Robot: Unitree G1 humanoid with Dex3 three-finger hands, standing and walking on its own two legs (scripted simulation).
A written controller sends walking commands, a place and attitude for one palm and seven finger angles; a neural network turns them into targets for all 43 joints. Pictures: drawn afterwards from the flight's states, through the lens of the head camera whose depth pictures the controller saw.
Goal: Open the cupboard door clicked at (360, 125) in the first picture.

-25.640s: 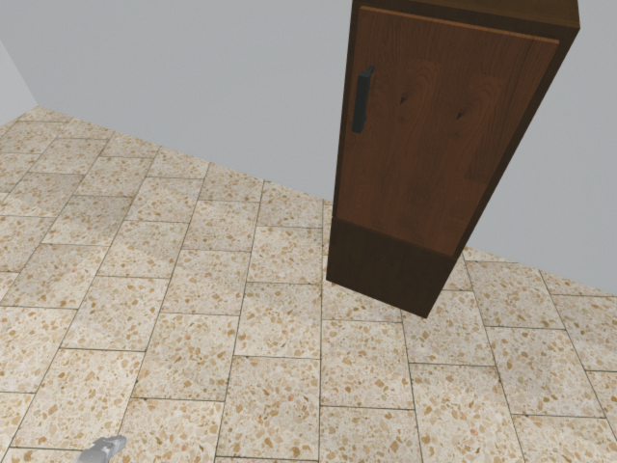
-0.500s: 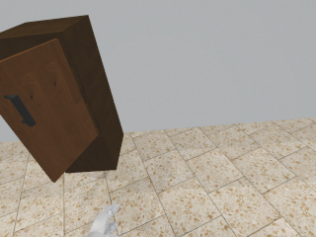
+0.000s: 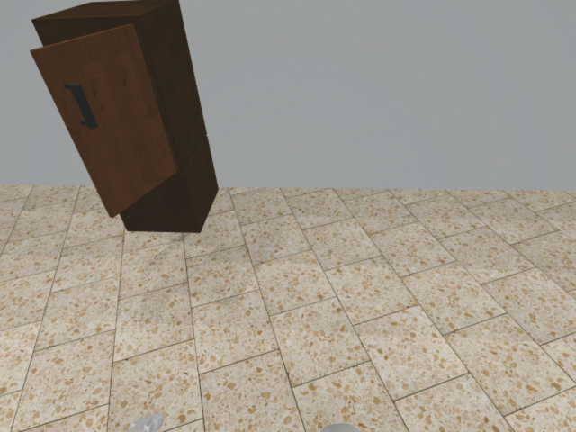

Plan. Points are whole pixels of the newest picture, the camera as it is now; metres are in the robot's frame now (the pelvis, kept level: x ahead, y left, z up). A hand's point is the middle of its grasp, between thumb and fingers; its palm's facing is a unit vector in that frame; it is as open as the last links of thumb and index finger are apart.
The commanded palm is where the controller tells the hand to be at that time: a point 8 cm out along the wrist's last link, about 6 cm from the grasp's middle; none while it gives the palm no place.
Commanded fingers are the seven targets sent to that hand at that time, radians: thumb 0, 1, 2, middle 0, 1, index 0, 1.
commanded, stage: relax the arm and regain balance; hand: left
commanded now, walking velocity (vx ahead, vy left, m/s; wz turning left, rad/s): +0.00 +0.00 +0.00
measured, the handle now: (80, 106) +0.98 +0.71 +0.09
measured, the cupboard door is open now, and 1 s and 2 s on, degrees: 68 68 68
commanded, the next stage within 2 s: none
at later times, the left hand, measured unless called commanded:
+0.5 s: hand out of the picture -0.17 +0.07 -0.12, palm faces +0.05 -0.97 -0.25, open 16.4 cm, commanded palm none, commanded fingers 0.00 -0.50 0.30 -0.15 -0.30 -0.15 -0.30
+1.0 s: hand out of the picture -0.42 -0.04 -0.11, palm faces +0.03 -0.99 -0.14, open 16.3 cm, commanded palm none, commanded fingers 0.00 -0.50 0.30 -0.15 -0.30 -0.15 -0.30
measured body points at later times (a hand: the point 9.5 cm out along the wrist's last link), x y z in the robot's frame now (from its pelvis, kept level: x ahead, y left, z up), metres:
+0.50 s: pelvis -0.34 -0.13 +0.01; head -0.36 -0.11 +0.46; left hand -0.18 +0.12 -0.10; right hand -0.36 -0.40 -0.12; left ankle -0.40 -0.07 -0.69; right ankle -0.23 -0.18 -0.62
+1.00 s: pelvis -0.55 -0.20 +0.04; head -0.56 -0.17 +0.49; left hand -0.42 +0.02 -0.10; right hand -0.54 -0.45 -0.09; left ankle -0.54 -0.07 -0.69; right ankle -0.46 -0.29 -0.69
